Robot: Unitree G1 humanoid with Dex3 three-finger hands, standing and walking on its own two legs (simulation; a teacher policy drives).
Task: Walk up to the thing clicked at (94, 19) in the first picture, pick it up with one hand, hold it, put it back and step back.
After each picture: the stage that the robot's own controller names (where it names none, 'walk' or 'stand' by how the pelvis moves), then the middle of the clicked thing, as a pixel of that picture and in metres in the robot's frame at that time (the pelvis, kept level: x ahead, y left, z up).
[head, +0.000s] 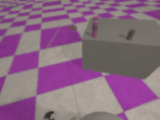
stand; (94, 27) +1.06 +0.00 +0.03
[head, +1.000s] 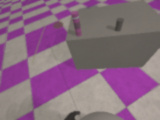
walk; (77, 24) +0.86 +0.36 +0.04
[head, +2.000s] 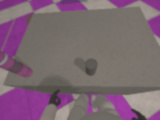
stand; (13, 65) +0.31 +0.47 +0.08
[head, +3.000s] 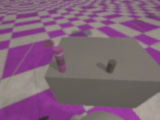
walk; (60, 60) +0.48 +0.29 +0.04
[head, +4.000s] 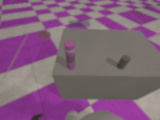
walk; (70, 57) +0.47 +0.18 +0.05
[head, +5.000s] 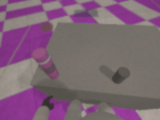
walk; (48, 66) +0.33 +0.28 +0.08
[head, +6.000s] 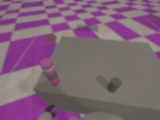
stand; (51, 73) +0.33 +0.29 +0.02
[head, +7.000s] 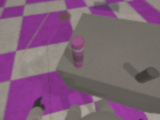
stand; (78, 55) +0.43 +0.10 +0.06
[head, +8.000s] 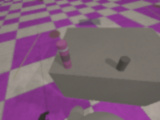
stand; (65, 56) +0.47 +0.24 +0.06
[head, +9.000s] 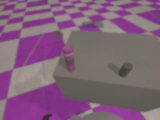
stand; (69, 60) +0.47 +0.20 +0.03
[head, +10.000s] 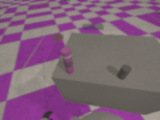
stand; (68, 62) +0.45 +0.21 +0.02
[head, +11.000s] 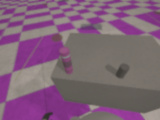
stand; (67, 62) +0.45 +0.22 +0.02
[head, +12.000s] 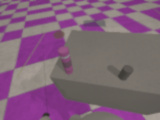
stand; (66, 62) +0.43 +0.23 +0.03
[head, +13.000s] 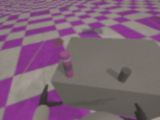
rise first; (67, 65) +0.43 +0.23 +0.03
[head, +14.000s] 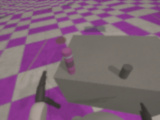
go down; (69, 62) +0.46 +0.22 +0.03
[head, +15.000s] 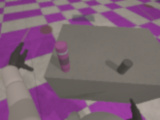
go down; (63, 58) +0.43 +0.20 +0.06
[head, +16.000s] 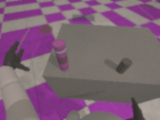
approach; (62, 57) +0.44 +0.21 +0.07
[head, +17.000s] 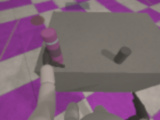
close; (54, 49) +0.45 +0.22 +0.11
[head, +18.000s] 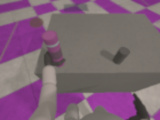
lift; (55, 52) +0.45 +0.21 +0.10
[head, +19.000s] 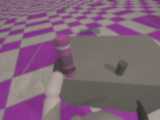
lift; (66, 58) +0.34 +0.16 +0.21
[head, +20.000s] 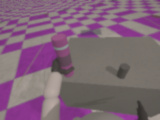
hold; (64, 58) +0.33 +0.17 +0.22
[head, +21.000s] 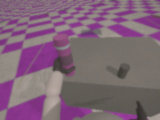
hold; (66, 58) +0.34 +0.17 +0.22
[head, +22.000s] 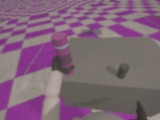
hold; (64, 57) +0.33 +0.17 +0.23
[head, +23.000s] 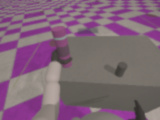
crouch; (63, 49) +0.40 +0.19 +0.22
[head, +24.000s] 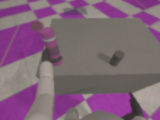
lower; (53, 49) +0.47 +0.23 +0.11
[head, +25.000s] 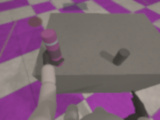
lower; (54, 51) +0.45 +0.22 +0.10
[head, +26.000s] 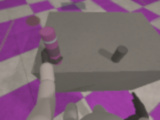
lower; (53, 49) +0.46 +0.22 +0.11
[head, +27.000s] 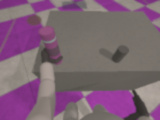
lower; (53, 48) +0.46 +0.22 +0.11
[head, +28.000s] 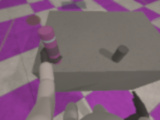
loosen; (52, 48) +0.46 +0.22 +0.11
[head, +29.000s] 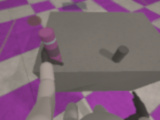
withdraw; (52, 49) +0.46 +0.22 +0.11
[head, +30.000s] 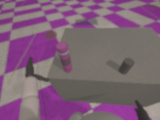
sink last; (65, 59) +0.44 +0.21 +0.07
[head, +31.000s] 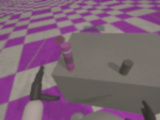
stand; (68, 58) +0.47 +0.23 +0.08
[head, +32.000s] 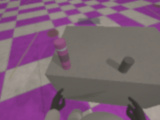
stand; (63, 56) +0.44 +0.23 +0.09
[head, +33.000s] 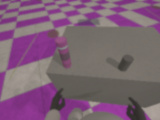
stand; (64, 54) +0.46 +0.23 +0.10
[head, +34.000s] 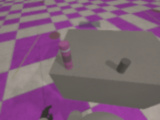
stand; (66, 56) +0.47 +0.22 +0.06
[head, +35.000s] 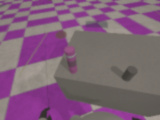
stand; (71, 61) +0.45 +0.18 +0.03
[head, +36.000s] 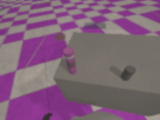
stand; (70, 62) +0.45 +0.19 +0.03
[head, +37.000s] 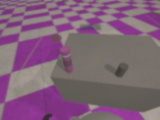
stand; (67, 61) +0.47 +0.22 +0.02
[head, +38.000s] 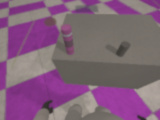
walk; (68, 41) +0.57 +0.21 +0.05
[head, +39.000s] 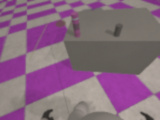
walk; (76, 25) +0.88 +0.25 +0.04
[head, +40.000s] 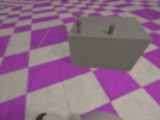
stand; (78, 24) +1.14 +0.21 +0.04
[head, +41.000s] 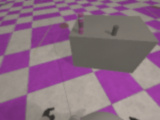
stand; (80, 24) +1.09 +0.17 +0.02
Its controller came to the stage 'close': yes
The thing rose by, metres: 0.20
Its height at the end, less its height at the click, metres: +0.00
